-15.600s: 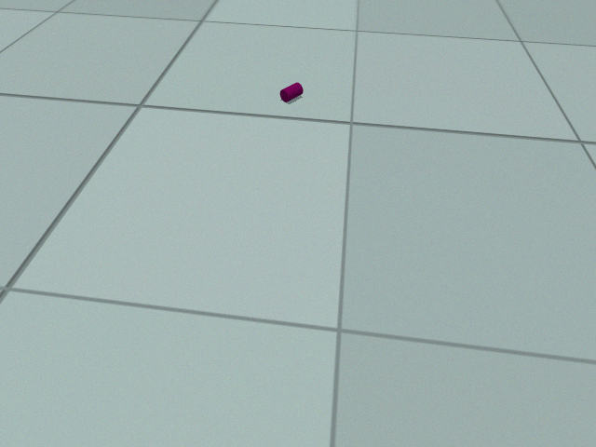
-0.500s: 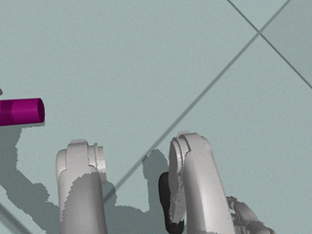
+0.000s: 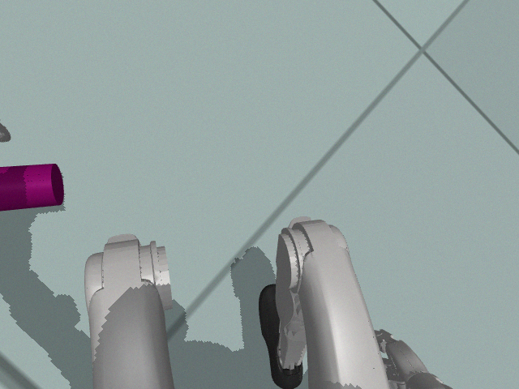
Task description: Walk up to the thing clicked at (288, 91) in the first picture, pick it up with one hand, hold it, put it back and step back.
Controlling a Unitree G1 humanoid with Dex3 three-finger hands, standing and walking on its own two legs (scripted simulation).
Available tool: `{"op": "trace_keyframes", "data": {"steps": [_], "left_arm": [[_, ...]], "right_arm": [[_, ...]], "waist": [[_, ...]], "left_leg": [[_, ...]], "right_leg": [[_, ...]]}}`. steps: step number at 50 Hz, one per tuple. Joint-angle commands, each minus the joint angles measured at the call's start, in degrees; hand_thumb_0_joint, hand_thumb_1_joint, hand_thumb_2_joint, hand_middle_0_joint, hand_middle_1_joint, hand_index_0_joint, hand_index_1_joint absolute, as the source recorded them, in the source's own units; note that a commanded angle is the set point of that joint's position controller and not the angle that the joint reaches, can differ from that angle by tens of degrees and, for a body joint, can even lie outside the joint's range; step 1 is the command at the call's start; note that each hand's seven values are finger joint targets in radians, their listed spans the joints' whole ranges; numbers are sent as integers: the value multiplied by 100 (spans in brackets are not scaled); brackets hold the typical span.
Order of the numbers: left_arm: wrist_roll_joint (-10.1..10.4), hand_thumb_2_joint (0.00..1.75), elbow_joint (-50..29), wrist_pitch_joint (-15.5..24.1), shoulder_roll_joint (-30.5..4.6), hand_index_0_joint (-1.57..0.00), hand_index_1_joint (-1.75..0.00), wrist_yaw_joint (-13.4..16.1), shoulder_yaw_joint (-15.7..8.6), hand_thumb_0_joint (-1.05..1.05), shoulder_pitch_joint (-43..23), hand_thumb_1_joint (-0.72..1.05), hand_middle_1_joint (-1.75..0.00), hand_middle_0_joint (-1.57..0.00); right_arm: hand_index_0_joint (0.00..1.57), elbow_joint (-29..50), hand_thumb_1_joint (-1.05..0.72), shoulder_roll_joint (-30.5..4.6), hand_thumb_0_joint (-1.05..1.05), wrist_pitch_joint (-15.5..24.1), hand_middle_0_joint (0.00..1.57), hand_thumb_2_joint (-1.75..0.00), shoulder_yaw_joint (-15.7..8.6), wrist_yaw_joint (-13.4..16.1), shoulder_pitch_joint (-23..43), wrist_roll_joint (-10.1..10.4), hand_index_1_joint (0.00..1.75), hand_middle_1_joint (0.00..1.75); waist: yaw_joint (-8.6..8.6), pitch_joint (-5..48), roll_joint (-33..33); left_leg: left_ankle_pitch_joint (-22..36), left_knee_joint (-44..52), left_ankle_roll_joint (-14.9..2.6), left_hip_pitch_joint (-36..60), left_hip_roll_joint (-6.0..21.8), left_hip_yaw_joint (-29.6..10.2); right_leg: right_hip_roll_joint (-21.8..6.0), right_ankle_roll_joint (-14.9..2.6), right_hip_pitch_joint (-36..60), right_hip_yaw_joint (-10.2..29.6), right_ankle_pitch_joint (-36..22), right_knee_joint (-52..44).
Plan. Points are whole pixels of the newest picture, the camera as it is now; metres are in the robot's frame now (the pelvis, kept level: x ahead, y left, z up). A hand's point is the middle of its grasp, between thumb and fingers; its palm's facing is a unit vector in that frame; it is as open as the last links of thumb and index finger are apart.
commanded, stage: approach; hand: left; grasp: from above
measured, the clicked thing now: (17, 187) +0.43 +0.36 -0.28
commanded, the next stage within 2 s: close in in 0.40 s
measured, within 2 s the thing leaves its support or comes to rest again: neither
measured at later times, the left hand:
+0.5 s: hand out of the picture +0.40 +0.38 -0.15, palm faces -0.48 -0.09 -0.87, open 13.0 cm
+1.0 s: hand (6, 191) +0.40 +0.35 -0.21, palm faces -0.48 -0.11 -0.87, open 13.6 cm
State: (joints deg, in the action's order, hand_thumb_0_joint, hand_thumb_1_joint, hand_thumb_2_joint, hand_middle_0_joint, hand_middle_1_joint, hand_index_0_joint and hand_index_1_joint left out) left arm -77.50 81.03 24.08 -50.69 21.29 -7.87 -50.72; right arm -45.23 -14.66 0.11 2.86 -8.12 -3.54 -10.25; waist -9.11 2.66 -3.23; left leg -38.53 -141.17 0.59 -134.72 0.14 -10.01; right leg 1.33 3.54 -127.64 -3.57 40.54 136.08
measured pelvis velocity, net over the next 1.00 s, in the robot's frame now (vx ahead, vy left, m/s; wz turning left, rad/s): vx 0.00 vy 0.00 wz -0.02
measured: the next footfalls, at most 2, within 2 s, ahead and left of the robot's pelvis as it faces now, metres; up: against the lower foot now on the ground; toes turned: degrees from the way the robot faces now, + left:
none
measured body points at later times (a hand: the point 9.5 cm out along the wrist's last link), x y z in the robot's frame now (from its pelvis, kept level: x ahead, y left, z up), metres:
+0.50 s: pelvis +0.00 +0.00 +0.00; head +0.23 +0.08 +0.38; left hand +0.42 +0.38 -0.10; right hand +0.08 -0.28 -0.10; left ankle +0.08 +0.13 -0.28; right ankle +0.10 -0.14 -0.28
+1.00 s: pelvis +0.00 +0.00 -0.01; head +0.24 +0.11 +0.35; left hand +0.42 +0.35 -0.16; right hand +0.09 -0.27 -0.11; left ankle +0.08 +0.13 -0.28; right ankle +0.10 -0.13 -0.28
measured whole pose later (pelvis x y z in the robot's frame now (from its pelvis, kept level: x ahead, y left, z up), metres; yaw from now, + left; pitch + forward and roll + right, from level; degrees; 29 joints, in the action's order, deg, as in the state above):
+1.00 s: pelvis +0.00 +0.00 -0.01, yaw -1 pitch +30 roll -10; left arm -80.5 94.0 21.9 -53.5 29.9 -10.3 -53.3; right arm -43.7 -15.4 2.9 7.5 -8.8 -3.0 -13.3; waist -13.9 -0.8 -5.3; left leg -38.5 -144.0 1.1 -136.2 0.3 -11.5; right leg 2.3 3.5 -129.4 -4.5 39.6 138.2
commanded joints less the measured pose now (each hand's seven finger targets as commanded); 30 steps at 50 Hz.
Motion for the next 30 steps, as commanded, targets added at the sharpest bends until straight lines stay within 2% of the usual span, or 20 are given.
{"op": "trace_keyframes", "data": {"steps": [1, 4, 5, 6, 7, 8, 9, 12, 16, 18, 20, 22, 23, 25, 26, 28, 30], "left_arm": [[145, 83, -802, -174, -1267, -26, -84, 372, -185, 0, -1696, -33, -84, -26], [102, 83, -742, -423, -1475, -28, -83, 501, -462, 0, -1507, -31, -83, -27], [146, 84, -452, -531, -1404, -27, -82, 509, -491, 0, -1302, -33, -83, -27], [137, 83, -369, -601, -1396, -26, -84, 508, -457, 0, -1248, -33, -85, -26], [144, 83, -480, -633, -1453, -26, -84, 509, -479, 0, -1330, -32, -85, -25], [147, 84, -372, -687, -1520, -26, -84, 493, -466, 0, -1222, -34, -85, -25], [199, 83, -562, -691, -1634, -28, -83, 506, -574, 0, -1277, -31, -84, -27], [305, 84, -362, -737, -1687, -27, -83, 414, -565, 0, -1006, -32, -84, -27], [479, 85, -869, -571, -2023, -25, -84, 252, -688, 0, -1426, -37, -84, -24], [483, 85, -741, -468, -1810, -24, -84, 131, -471, 0, -1539, -37, -85, -24], [496, 87, -713, -350, -1702, -24, -85, 36, -423, 0, -1585, -38, -84, -25], [490, 87, -704, -234, -1639, -25, -85, -28, -351, 0, -1586, -37, -85, -25], [507, 86, -618, -189, -1534, -26, -84, -58, -290, 0, -1512, -35, -85, -26], [504, 88, -748, -109, -1178, -28, -86, -118, -75, 0, -1495, -32, -87, -28], [484, 89, -784, -92, -1194, -25, -87, -118, -55, 0, -1456, -36, -87, -24], [473, 88, -864, -53, -1413, -20, -87, -38, -234, 0, -1439, -41, -88, -19], [376, 88, -647, -24, -1367, -19, -89, 49, -230, 0, -1334, -41, -90, -18]], "right_arm": [[20, 115, -89, -1519, 0, 89, 20, -89, -490, 69, -1146, 49, 30, 30], [20, 220, -89, -1493, 0, 77, 20, -89, -472, 56, -1170, 88, 30, 30], [20, 247, -89, -1495, 0, 82, 20, -89, -474, 43, -1179, 113, 30, 30], [20, 265, -89, -1469, 0, 90, 20, -89, -431, 27, -1132, 127, 30, 30], [20, 286, -89, -1481, 0, 89, 20, -89, -413, 33, -1106, 128, 30, 30], [20, 308, -89, -1470, 0, 92, 20, -89, -383, 40, -1069, 165, 30, 30], [20, 318, -89, -1471, 0, 102, 20, -89, -367, 48, -1069, 163, 30, 30], [20, 356, -89, -1479, 0, 140, 20, -89, -329, 42, -1010, 174, 30, 30], [20, 343, -89, -1505, 0, 188, 20, -89, -330, 76, -1031, 179, 30, 30], [20, 308, -89, -1479, 0, 198, 20, -89, -323, 81, -1103, 126, 30, 30], [20, 224, -90, -1488, 0, 195, 20, -89, -353, 92, -1210, 88, 30, 30], [20, 172, -90, -1505, 0, 192, 20, -89, -359, 87, -1253, 49, 30, 30], [20, 153, -90, -1526, 0, 175, 20, -89, -381, 88, -1243, 48, 30, 30], [20, 132, -90, -1524, 0, 174, 20, -89, -409, 67, -1301, 28, 30, 30], [20, 132, -89, -1535, 0, 161, 20, -89, -416, 65, -1278, 37, 30, 30], [20, 185, -89, -1587, 0, 117, 20, -89, -443, 61, -1277, 74, 30, 30], [20, 171, -89, -1584, 0, 73, 20, -89, -406, 46, -1229, 51, 30, 30]], "waist": [[-83, 3816, 2308], [57, 4105, 2380], [19, 3930, 2155], [8, 3749, 2113], [-9, 3813, 2040], [41, 3747, 1970], [105, 3847, 1973], [19, 3611, 1563], [23, 3815, 1746], [-178, 3580, 1707], [-245, 3540, 1687], [-245, 3602, 1677], [-214, 3498, 1692], [-257, 3541, 1935], [-215, 3601, 2005], [-124, 3717, 2013], [-150, 3609, 1976]], "left_leg": [[934, 1698, -123, 3681, -12, 532], [1338, 1709, -127, 3722, -37, 629], [1358, 1689, -149, 3622, -40, 640], [1271, 1711, -162, 3419, -53, 668], [1254, 1637, -191, 3333, -49, 695], [1185, 1631, -218, 3204, -65, 732], [1197, 1612, -228, 3196, -71, 770], [891, 1541, -302, 2785, -84, 797], [704, 1501, -273, 2871, -61, 778], [588, 1473, -255, 2812, -42, 731], [553, 1447, -239, 2828, -54, 708], [591, 1415, -219, 2885, -53, 676], [553, 1441, -206, 2910, -51, 671], [648, 1527, -157, 3191, -43, 620], [710, 1534, -142, 3283, -33, 601], [871, 1556, -128, 3389, -35, 570], [1131, 1493, -136, 3450, -21, 567]], "right_leg": [[111, -524, 1045, -669, -1167, -1310], [115, -532, 1346, -637, -1521, -1292], [108, -532, 1360, -614, -1558, -1309], [115, -541, 1357, -594, -1515, -1322], [124, -528, 1444, -568, -1550, -1366], [132, -538, 1492, -521, -1524, -1406], [122, -525, 1625, -487, -1530, -1429], [150, -481, 1776, -422, -1312, -1546], [121, -501, 1739, -387, -1051, -1523], [126, -503, 1620, -421, -940, -1539], [123, -495, 1599, -447, -900, -1564], [136, -500, 1569, -479, -910, -1564], [127, -504, 1497, -504, -864, -1567], [125, -517, 1413, -601, -937, -1475], [133, -530, 1383, -624, -988, -1458], [117, -539, 1404, -663, -1104, -1399], [119, -524, 1369, -682, -1300, -1323]]}}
